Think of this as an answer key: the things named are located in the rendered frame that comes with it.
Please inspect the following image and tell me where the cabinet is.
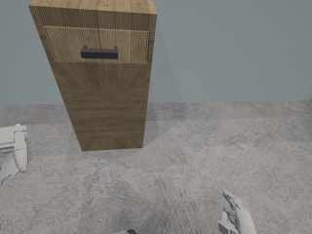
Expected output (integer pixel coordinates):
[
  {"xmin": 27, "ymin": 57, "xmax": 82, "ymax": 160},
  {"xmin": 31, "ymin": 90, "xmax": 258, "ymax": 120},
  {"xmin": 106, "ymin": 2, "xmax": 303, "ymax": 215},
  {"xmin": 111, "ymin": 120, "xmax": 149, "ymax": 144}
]
[{"xmin": 28, "ymin": 0, "xmax": 157, "ymax": 151}]

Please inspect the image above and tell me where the drawer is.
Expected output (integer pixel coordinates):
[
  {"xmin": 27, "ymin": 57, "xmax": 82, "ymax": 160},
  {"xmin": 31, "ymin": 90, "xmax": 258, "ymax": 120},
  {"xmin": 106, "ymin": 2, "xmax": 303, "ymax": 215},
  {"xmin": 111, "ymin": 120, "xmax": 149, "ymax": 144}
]
[{"xmin": 44, "ymin": 25, "xmax": 149, "ymax": 63}]

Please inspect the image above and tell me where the robot right hand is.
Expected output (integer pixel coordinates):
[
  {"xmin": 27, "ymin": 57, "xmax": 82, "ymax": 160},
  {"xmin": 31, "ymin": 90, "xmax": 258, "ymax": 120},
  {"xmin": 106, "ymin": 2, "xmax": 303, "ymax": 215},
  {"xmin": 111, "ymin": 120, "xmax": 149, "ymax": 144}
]
[{"xmin": 218, "ymin": 189, "xmax": 256, "ymax": 234}]

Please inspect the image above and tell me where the handle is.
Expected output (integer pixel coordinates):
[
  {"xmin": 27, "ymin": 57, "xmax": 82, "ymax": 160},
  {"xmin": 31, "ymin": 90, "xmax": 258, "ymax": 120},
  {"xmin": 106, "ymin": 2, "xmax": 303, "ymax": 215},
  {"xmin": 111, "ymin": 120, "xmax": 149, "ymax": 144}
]
[{"xmin": 80, "ymin": 45, "xmax": 118, "ymax": 59}]

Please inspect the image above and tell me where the robot left hand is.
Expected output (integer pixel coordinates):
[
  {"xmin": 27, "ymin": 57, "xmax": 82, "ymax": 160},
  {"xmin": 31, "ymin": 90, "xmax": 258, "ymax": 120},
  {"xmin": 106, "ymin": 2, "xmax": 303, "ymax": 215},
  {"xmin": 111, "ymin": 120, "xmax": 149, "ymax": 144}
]
[{"xmin": 0, "ymin": 124, "xmax": 33, "ymax": 186}]

